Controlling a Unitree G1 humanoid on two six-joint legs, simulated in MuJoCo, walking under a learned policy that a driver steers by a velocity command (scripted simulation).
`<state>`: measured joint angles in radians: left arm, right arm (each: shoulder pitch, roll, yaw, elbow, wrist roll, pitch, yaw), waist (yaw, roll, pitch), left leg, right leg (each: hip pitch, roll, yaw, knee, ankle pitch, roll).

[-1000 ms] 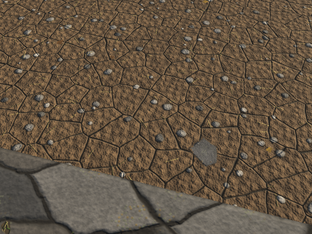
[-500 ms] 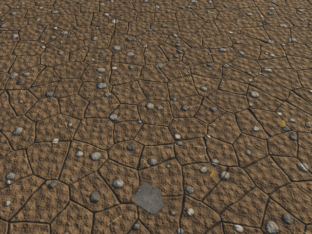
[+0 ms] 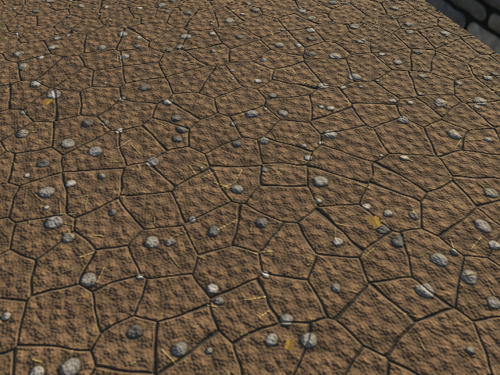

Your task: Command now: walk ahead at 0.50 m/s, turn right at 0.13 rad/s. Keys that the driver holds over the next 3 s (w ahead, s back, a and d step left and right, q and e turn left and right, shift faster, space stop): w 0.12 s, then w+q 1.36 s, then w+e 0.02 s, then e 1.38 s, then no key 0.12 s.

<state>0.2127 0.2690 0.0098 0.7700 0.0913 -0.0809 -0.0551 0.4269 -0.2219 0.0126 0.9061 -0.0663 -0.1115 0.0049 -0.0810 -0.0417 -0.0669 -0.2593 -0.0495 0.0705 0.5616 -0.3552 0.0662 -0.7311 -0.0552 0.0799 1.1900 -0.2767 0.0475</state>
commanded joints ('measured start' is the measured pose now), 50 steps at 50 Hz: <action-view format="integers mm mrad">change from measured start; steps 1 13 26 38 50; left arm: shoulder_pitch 26 253 242 -19 185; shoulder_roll -10 -40 49 31 142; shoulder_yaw -23 -32 38 46 122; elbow -34 17 91 -144 -138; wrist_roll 4 -8 -102 -62 -88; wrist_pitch -11 -57 15 -11 -33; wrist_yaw -40 11 97 101 83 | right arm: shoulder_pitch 30 -171 -345 -270 -136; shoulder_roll -109 -73 -64 -167 -150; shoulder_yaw -25 -19 -55 -111 -110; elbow -22 -209 -230 -232 -261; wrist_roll -35 -32 125 87 101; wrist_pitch -16 -4 65 56 53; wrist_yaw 4 70 101 -26 -17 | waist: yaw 22 97 120 125 199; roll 85 61 4 58 -173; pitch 57 108 158 -4 -132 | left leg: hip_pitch -99 -1027 -395 -234 -685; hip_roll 201 121 149 130 0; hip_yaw -204 -334 -157 -416 -262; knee -173 945 -208 -246 708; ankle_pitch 294 90 674 475 -166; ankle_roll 209 32 31 238 -25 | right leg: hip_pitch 67 609 592 170 972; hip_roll -48 -351 -210 -35 -357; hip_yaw -61 518 -6 -9 657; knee -122 -595 -141 -305 -866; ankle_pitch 214 -61 150 139 -299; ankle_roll -12 -424 -166 59 -288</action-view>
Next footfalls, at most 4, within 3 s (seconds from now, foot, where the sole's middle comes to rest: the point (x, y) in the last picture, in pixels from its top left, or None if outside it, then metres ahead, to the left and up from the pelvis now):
0.16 right None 0.13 -0.12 -0.76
0.56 left None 0.46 0.09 -0.94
0.94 right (256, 340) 0.72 -0.05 -0.94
1.46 left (137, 329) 0.79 0.33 -0.94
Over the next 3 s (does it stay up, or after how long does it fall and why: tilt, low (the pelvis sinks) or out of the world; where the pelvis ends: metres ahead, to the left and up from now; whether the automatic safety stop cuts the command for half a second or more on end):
stays up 0.92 0.33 -0.17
